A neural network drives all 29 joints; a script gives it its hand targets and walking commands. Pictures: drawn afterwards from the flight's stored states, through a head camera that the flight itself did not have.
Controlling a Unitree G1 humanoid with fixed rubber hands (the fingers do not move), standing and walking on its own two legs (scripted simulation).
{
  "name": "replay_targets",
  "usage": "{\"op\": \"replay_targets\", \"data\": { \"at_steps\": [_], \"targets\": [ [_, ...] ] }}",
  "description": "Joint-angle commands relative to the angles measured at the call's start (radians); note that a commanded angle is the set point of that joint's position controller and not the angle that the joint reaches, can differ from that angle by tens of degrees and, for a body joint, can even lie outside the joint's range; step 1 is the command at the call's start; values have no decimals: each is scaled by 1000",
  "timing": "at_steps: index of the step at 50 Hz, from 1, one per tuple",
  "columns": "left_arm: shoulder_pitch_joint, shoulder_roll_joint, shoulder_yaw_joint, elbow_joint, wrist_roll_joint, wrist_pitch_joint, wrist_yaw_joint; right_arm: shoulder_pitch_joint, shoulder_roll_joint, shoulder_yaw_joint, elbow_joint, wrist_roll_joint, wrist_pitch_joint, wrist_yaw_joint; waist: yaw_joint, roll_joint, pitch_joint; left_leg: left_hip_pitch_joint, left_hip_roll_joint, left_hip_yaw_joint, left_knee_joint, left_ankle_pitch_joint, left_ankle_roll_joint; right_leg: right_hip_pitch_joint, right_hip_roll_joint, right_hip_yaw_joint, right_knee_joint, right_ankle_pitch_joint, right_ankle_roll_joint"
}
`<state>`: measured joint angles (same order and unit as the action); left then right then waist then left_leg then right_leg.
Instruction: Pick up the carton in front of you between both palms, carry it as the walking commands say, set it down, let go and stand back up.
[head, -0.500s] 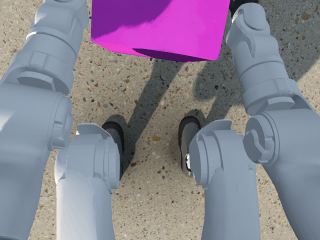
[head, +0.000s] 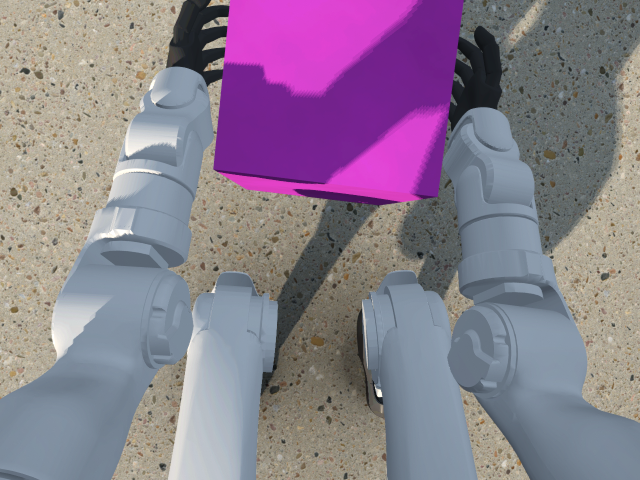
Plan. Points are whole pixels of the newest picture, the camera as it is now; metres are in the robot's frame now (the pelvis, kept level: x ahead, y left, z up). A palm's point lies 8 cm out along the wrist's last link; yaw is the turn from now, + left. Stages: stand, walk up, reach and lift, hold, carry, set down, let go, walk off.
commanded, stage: reach and lift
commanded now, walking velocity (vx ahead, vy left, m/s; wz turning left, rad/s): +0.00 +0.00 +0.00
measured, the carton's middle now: (328, 111) +0.52 -0.01 -0.16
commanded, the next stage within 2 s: none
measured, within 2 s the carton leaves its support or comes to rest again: neither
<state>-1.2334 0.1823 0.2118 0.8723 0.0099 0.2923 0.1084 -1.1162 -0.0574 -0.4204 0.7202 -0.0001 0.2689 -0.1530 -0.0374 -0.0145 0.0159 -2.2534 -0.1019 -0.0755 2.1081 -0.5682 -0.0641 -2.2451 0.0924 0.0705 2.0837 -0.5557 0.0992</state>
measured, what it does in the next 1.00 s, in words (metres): rises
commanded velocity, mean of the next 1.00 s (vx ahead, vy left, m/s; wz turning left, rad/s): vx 0.00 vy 0.00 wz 0.00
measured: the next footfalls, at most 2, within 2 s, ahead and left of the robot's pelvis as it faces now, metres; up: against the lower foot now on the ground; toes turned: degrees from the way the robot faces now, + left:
none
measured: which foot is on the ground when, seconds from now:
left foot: down 0.00-1.00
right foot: down 0.00-1.00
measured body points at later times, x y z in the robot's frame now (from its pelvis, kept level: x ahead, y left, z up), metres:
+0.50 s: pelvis +0.01 +0.00 +0.13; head +0.25 +0.01 +0.51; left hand +0.50 +0.15 +0.06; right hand +0.49 -0.16 +0.07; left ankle +0.11 +0.13 -0.36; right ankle +0.12 -0.14 -0.36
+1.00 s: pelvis +0.06 +0.00 +0.27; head +0.18 +0.00 +0.70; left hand +0.45 +0.15 +0.22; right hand +0.45 -0.16 +0.23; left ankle +0.11 +0.13 -0.36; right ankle +0.11 -0.14 -0.36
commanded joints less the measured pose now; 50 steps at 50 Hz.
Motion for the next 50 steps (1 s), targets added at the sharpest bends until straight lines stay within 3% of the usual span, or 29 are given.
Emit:
{"op": "replay_targets", "data": {
  "at_steps": [1,7,12,21,28,50],
  "targets": [
    [-557,-1132,-307,-60,-23,12,-274,-695,1009,451,-29,12,45,300,-29,92,-1082,597,-66,161,-300,158,50,546,77,-195,-259,169,-62],
    [-551,-1126,-161,19,80,19,-297,-692,1024,344,40,-82,60,322,-19,67,-1032,601,-70,159,-411,98,56,585,79,-183,-378,116,-69],
    [-540,-1142,-144,6,100,25,-303,-675,1064,354,35,-87,71,333,-1,43,-1108,688,-74,161,-485,107,58,669,82,-180,-456,118,-62],
    [-441,-1254,-282,-122,38,56,-317,-550,1152,482,-36,-36,99,348,4,45,-1257,897,-78,156,-592,229,42,871,87,-170,-562,232,-53],
    [-315,-1302,-377,-180,1,56,-310,-407,1186,563,-63,-9,96,348,2,59,-1200,1027,-79,130,-691,281,30,988,89,-144,-657,282,-57],
    [113,-1330,-413,-212,49,-4,-294,35,1217,602,-52,-64,41,343,16,26,-842,1466,-49,34,-1126,361,49,1446,55,-41,-1098,356,-75]
  ]
}}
